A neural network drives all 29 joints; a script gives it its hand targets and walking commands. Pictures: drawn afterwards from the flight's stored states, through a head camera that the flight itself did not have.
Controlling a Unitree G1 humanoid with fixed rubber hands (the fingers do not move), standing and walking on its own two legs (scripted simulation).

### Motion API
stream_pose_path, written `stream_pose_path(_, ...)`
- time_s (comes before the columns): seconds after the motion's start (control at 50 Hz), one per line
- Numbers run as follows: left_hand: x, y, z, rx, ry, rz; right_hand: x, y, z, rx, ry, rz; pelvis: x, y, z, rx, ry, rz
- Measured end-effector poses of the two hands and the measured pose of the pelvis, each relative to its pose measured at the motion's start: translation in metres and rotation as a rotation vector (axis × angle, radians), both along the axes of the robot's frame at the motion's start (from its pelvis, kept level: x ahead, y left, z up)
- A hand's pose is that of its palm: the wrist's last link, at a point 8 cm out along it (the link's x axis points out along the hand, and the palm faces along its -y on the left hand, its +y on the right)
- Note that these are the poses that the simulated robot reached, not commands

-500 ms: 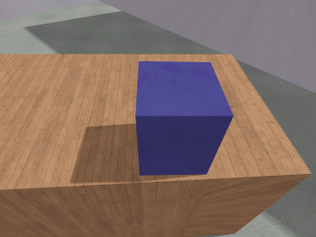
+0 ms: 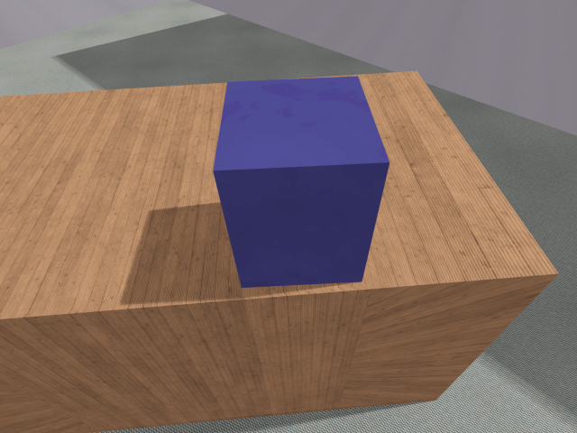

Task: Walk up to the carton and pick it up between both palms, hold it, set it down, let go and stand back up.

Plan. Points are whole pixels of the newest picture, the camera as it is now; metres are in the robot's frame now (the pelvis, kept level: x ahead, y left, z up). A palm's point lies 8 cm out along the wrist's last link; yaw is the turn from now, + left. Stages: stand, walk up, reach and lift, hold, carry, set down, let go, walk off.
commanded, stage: walk up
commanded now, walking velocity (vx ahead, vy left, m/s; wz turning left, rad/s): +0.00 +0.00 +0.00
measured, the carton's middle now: (297, 186) +0.48 +0.00 +0.09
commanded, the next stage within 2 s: stand in 0.46 s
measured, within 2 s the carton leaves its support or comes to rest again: neither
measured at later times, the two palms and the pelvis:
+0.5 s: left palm out of the picture -0.04 +0.19 -0.13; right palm out of the picture -0.05 -0.21 -0.13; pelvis -0.01 -0.01 +0.02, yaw +0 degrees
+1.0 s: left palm out of the picture -0.04 +0.19 -0.13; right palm out of the picture -0.06 -0.20 -0.13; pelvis -0.01 -0.01 +0.02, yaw +0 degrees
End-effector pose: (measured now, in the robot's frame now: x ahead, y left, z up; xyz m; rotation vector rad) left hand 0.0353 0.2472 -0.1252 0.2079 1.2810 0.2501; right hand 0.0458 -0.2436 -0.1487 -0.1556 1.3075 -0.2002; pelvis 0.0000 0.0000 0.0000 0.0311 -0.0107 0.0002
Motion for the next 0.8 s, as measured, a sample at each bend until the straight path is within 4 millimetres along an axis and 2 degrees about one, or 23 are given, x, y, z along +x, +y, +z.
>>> stream_pose_path(0.1, -0.044, -0.035, 0.011, -0.054, 0.067, 0.019, 0.0, -0.006, 0.012, 0.043, -0.024, -0.003, -0.003, -0.009, 0.016, -0.008, 0.0, 0.009)
stream_pose_path(0.18, -0.058, -0.059, 0.01, -0.112, 0.103, 0.012, -0.021, -0.001, 0.018, 0.057, 0.014, -0.007, -0.004, -0.014, 0.022, -0.018, 0.011, 0.006)
stream_pose_path(0.22, -0.064, -0.063, 0.006, -0.125, 0.122, 0.016, -0.033, 0.002, 0.018, 0.053, 0.045, -0.016, -0.005, -0.015, 0.021, -0.029, 0.013, 0.004)
stream_pose_path(0.36, -0.072, -0.067, -0.001, -0.172, 0.137, 0.046, -0.077, 0.019, 0.024, 0.062, 0.153, -0.019, -0.009, -0.014, 0.023, -0.035, -0.008, 0.005)
stream_pose_path(0.48, -0.071, -0.062, -0.001, -0.167, 0.14, 0.033, -0.097, 0.035, 0.023, 0.091, 0.185, -0.032, -0.012, -0.012, 0.024, -0.034, -0.012, -0.001)
stream_pose_path(0.62, -0.071, -0.056, 0.0, -0.154, 0.138, 0.025, -0.106, 0.045, 0.02, 0.109, 0.191, -0.035, -0.016, -0.009, 0.023, -0.032, -0.015, -0.004)
stream_pose_path(0.8, -0.075, -0.056, -0.001, -0.157, 0.146, 0.017, -0.103, 0.043, 0.021, 0.098, 0.172, -0.034, -0.017, -0.007, 0.023, -0.032, -0.01, -0.005)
